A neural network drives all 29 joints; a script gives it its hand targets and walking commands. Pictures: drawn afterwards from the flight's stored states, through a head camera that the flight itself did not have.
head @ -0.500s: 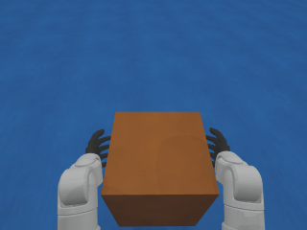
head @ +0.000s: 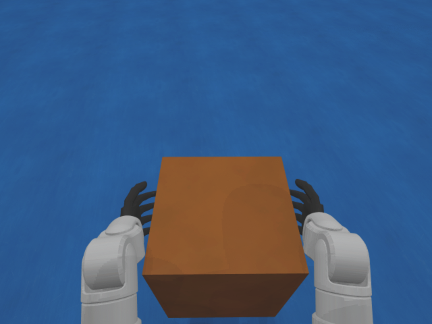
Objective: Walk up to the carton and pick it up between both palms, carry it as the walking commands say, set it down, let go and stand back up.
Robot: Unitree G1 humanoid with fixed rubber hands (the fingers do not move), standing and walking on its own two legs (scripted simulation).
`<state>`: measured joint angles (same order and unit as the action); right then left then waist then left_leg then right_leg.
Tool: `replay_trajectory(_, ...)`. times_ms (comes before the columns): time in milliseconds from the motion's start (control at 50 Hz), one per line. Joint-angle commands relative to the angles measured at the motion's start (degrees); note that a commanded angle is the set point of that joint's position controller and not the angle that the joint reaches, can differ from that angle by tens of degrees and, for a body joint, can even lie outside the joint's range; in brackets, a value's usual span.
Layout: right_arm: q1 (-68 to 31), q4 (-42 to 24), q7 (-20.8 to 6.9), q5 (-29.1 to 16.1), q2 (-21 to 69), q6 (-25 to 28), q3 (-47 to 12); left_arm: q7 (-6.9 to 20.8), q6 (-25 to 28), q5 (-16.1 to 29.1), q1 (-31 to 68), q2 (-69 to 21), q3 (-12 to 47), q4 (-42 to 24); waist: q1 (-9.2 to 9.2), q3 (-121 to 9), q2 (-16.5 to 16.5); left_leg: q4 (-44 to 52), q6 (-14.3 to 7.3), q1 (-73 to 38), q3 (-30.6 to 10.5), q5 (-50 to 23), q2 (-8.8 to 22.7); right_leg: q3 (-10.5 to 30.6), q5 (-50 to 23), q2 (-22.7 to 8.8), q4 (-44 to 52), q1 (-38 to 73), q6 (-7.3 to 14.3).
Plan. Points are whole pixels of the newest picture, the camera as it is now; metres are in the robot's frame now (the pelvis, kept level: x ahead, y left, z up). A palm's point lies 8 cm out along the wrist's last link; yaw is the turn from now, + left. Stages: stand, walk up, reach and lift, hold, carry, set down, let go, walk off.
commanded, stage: carry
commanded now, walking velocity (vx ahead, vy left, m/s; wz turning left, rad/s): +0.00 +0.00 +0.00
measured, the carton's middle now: (221, 241) +0.27 +0.00 +0.02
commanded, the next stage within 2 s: none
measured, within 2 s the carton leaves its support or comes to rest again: neither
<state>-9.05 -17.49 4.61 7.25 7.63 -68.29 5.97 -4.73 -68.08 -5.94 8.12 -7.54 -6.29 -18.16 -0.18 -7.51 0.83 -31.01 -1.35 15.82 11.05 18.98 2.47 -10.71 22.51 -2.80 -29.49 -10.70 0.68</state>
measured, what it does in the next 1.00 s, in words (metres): shifts its weight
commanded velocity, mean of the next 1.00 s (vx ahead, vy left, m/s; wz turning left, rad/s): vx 0.00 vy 0.00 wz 0.00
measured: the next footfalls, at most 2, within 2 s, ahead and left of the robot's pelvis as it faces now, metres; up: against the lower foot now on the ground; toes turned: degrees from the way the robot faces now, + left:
none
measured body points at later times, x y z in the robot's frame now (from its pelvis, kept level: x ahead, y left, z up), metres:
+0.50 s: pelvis -0.04 +0.01 +0.01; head -0.07 +0.01 +0.45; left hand +0.24 +0.16 +0.08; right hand +0.24 -0.15 +0.09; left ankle -0.03 +0.09 -0.73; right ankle -0.08 -0.09 -0.73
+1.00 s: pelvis -0.05 +0.01 +0.00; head -0.08 +0.01 +0.45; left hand +0.22 +0.16 +0.08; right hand +0.23 -0.14 +0.08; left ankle -0.03 +0.09 -0.73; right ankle -0.08 -0.09 -0.73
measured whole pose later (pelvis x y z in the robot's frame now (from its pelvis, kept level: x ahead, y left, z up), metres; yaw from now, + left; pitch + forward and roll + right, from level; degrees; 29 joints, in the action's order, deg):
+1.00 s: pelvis -0.05 +0.01 +0.00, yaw +0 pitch +3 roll +0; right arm -9.6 -11.5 4.1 7.8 7.7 -63.2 7.1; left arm -4.2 -63.0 -6.9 8.7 -7.6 -6.7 -12.2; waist -0.1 -7.3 0.0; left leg -28.1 -2.6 18.8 10.5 12.6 2.2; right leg -11.0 17.1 -2.9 -28.2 -14.2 1.0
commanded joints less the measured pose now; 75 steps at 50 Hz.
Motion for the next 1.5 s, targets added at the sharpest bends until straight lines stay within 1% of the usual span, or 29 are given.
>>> replay_trajectory(0,-23.98,-2.31,-14.06,-22.31,50.08,-0.1,-40.06,14.41,-0.49,22.1,24.45,-50.43,40.12,-1.86,-0.08,-11.76,0.02,1.9,-0.26,-5.97,-5.98,-29.36,6.84,4.96,-38.09,-7.48,0.63,4.99,0.24)
replay_trajectory(100,-24.79,-1.68,-14.05,-22.17,49.61,0.03,-39.48,14.35,-0.26,21.65,24.99,-50.06,39.56,-1.33,0.01,-10.08,-0.65,4.22,-0.61,-5.22,-6.69,-24.72,6.87,5.43,-27.41,-6.96,2.75,3.29,0.35)
replay_trajectory(140,-24.8,-1.31,-14.04,-22.04,49.36,0.04,-39.24,14.31,-0.23,21.52,24.97,-49.86,39.36,-0.99,0.0,-9.46,-0.76,4.91,-0.73,-4.78,-6.96,-23.25,6.88,5.67,-24.52,-6.85,3.51,2.8,0.45)
replay_trajectory(240,-24.87,-0.48,-14.03,-21.64,48.89,0.14,-38.6,14.22,-0.05,21.29,25.14,-49.48,38.98,-0.22,-0.05,-8.56,-0.78,5.95,-0.89,-4.0,-7.35,-20.77,6.8,6.11,-20.66,-6.72,4.8,1.83,0.58)
replay_trajectory(380,-25.21,0.37,-13.99,-21.12,48.55,0.71,-37.84,14.09,0.59,20.94,25.76,-49.09,38.57,0.4,-0.09,-8.36,-0.89,6.73,-1.01,-3.2,-7.76,-18.64,6.71,6.45,-17.63,-6.54,5.65,0.96,0.61)
replay_trajectory(700,-25.08,2.19,-13.76,-19.74,47.88,3.2,-36.39,13.58,3.24,19.33,25.65,-48.26,37.25,2.06,-0.02,-9.33,-1.06,7.07,-1.06,-2.16,-8.48,-17.41,6.7,7.01,-15.51,-6.43,5.78,0.05,0.59)
replay_trajectory(1480,-23.43,6.1,-12.89,-16.42,45.36,8.9,-33.57,12.68,8.94,16.04,24.23,-46.02,34.83,5.5,0.21,-9.93,-1.02,6.58,-0.72,-1.68,-8.92,-17.59,6.79,7.64,-15.51,-6.46,5.22,-0.87,0.59)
